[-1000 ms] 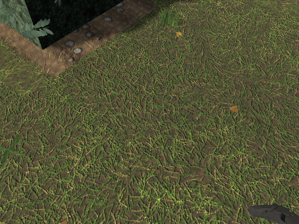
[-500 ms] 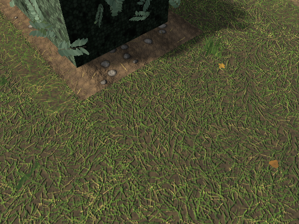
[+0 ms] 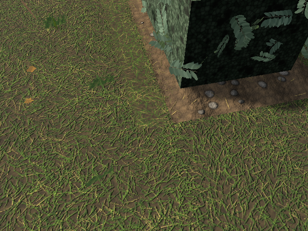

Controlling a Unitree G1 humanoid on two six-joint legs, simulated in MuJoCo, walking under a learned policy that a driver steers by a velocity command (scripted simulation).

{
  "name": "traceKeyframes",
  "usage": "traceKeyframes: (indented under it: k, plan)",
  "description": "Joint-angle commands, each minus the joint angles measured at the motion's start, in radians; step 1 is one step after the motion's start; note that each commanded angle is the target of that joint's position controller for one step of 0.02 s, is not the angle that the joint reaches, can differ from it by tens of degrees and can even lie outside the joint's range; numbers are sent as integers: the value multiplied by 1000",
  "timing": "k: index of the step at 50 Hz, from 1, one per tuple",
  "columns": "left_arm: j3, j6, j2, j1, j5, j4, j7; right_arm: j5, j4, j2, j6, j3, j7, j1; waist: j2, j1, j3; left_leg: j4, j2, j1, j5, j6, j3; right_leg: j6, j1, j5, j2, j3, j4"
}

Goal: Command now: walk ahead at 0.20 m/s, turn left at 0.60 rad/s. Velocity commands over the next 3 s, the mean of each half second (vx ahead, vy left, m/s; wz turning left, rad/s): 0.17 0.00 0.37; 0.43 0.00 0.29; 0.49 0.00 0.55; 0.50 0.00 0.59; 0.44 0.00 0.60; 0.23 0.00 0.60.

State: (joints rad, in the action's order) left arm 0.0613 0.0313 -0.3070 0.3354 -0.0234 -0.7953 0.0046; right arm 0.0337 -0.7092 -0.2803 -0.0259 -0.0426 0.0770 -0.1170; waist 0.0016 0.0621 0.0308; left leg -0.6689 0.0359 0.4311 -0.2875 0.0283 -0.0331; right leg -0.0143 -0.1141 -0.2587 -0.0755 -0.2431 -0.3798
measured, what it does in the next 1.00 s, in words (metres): walks ahead, turning left: left foot, then right foot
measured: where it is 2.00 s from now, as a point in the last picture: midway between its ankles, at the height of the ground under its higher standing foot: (103, 159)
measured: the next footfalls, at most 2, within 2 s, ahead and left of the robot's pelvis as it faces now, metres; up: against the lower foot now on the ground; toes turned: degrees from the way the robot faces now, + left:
left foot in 0.04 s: +0.11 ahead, +0.11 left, +0.00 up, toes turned +4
right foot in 0.68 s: +0.28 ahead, -0.07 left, +0.00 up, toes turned +8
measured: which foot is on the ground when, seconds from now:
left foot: up 0.00-0.02, down 0.04-0.70, up 0.72-1.00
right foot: down 0.00-0.04, up 0.06-0.66, down 0.68-1.00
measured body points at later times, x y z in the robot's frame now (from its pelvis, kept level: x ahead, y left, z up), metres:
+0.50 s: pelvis +0.11 +0.04 +0.01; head +0.12 +0.06 +0.46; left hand +0.18 +0.32 -0.12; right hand +0.19 -0.21 -0.12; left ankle +0.07 +0.10 -0.74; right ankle +0.17 -0.09 -0.70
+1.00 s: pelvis +0.32 +0.02 +0.00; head +0.35 +0.02 +0.45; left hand +0.24 +0.27 -0.13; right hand +0.50 -0.19 -0.14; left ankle +0.39 +0.19 -0.68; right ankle +0.24 -0.07 -0.74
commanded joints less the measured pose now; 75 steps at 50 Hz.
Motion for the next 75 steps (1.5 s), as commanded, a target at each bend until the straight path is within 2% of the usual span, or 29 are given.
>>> traceKeyframes:
  k: [1,2,3,4,5,7,9,14,18,20,29,31,33,34,35,36,37,38,41,45,52,57,59,60,61,64,66,68,75]
  plan:
    - [42,-9,-169,-29,16,52,-5,7,69,-69,19,-21,-15,-15,133,-51,-49,151,-62,-137,25,35,-53,109,-24,362,-221,78,-73]
    - [34,-15,-146,-12,14,50,-3,16,34,-100,26,-36,-29,-109,49,-88,-110,225,-83,-282,66,56,-19,68,-78,357,-178,34,-256]
    - [16,-21,-91,9,2,82,0,22,28,-201,35,-62,-48,-209,-170,-127,-172,331,143,-433,136,105,279,8,-251,45,-111,-6,-550]
    - [2,-35,-52,-19,-12,158,2,-21,48,-326,25,-90,-58,-220,-310,-108,-176,382,352,-500,338,252,647,-36,-534,-425,50,64,-719]
    - [17,-55,-116,-57,-21,139,-9,-42,35,-272,22,-85,-59,-252,-135,-146,-170,334,332,-499,477,286,549,-34,-551,-389,4,203,-794]
    - [11,-54,-87,-56,11,115,-12,-30,29,-170,20,-52,-70,-147,-103,-73,-61,329,202,-377,606,230,348,-25,-521,-213,-28,243,-751]
    - [16,-58,-104,-7,-6,81,-12,-31,45,-119,26,-34,-80,-68,-122,-32,-85,334,133,-333,713,194,260,-29,-438,-116,-21,230,-733]
    - [11,-82,-72,-28,4,63,-7,-25,7,-114,44,-26,-80,-112,-76,-39,-109,361,138,-333,730,197,245,-25,-402,-55,7,242,-669]
    - [13,-77,-69,-112,-15,70,9,-15,-45,-106,44,-23,-79,-196,-95,-89,-51,494,147,-374,71,212,350,-13,-485,-13,-2,252,-545]
    - [13,-65,-64,-164,-14,80,15,-11,-68,-112,50,-24,-78,-221,-92,-106,-1,531,158,-390,-54,216,387,-9,-519,2,0,254,-469]
    - [2,-11,-34,-275,-3,117,18,-11,-156,-131,87,-33,-78,-316,-72,-140,49,512,174,-411,-19,238,394,36,-450,-46,31,221,-259]
    - [1,-3,-31,-260,0,121,15,-13,-168,-139,91,-36,-76,-309,-76,-119,49,482,173,-373,58,223,380,50,-362,-42,47,205,-204]
    - [3,9,-19,-143,-1,88,5,-27,-172,-138,91,-35,-76,-265,-42,-34,28,382,124,-228,170,176,337,62,-89,41,82,185,-54]
    - [18,21,-58,-19,-7,46,-9,-29,-166,-111,98,-27,-76,-246,10,21,-33,250,63,-104,227,139,288,76,145,35,48,245,-22]
    - [38,32,-151,144,-27,29,-24,-32,-131,-43,107,-7,-74,-203,163,99,-138,-50,-41,22,87,90,171,120,330,-181,-191,500,87]
    - [62,26,-256,173,-16,12,-24,-29,-117,-35,105,-8,-78,-238,295,70,-112,-253,-164,247,-241,66,80,206,348,-339,-368,833,218]
    - [43,21,-166,108,-10,19,-19,-2,-143,-106,90,-25,-81,-244,111,19,-12,-377,-83,270,-204,77,155,215,226,-413,-350,801,211]
    - [24,24,-102,23,-1,36,-13,-3,-157,-93,86,-28,-68,-246,63,-24,45,-398,-51,255,-116,78,166,192,145,-348,-298,695,221]
    - [1,44,-28,-39,0,36,-13,1,-180,-62,64,-26,-44,-236,93,-56,56,-399,-11,212,26,44,123,126,85,26,-180,406,241]
    - [3,60,-31,37,7,-12,-8,-2,-142,-28,50,-19,-25,-135,79,-54,38,-429,0,291,121,21,82,126,114,428,-165,239,214]
    - [-2,64,-38,98,9,-84,-19,-1,-36,20,52,16,4,126,84,-19,98,-15,-17,195,273,36,-77,106,107,629,-138,66,225]
    - [9,37,-104,84,4,-113,-43,5,-72,-48,49,-8,-16,-39,123,-123,-43,62,-130,-66,101,150,-126,99,231,1156,-184,8,-122]
    - [10,26,-115,58,2,-93,-35,21,-147,-130,57,-51,-39,-297,52,-241,-179,182,-101,-438,45,228,-9,86,17,839,-163,-3,-568]
    - [-13,31,2,112,13,-41,-15,24,-133,-229,49,-79,-56,-291,-180,-162,-267,192,206,-740,-9,343,449,37,-381,-66,-20,8,-935]
    - [3,37,-69,31,18,13,-11,-12,-113,-253,39,-86,-58,-302,-142,-184,-345,342,317,-791,28,440,824,26,-556,-290,113,208,-1128]
    - [-2,60,-66,-62,8,24,-6,-27,-131,-137,48,-61,-77,-165,44,-85,-24,423,185,-426,275,309,456,33,-545,-78,-33,275,-884]
    - [-4,22,-52,-16,-24,13,-1,-34,-126,-104,67,-46,-82,-125,28,-29,-20,440,112,-308,404,282,353,1,-436,-76,-53,278,-798]
    - [-6,-4,-36,-28,-28,25,7,-38,-134,-122,84,-49,-75,-149,11,-21,-23,454,78,-261,439,277,318,-25,-426,-55,-54,256,-731]
    - [-7,-14,-44,-300,-19,124,12,-32,-163,-141,85,-54,-74,-307,-45,-121,25,473,48,-354,390,212,358,-45,-595,205,-28,247,-456]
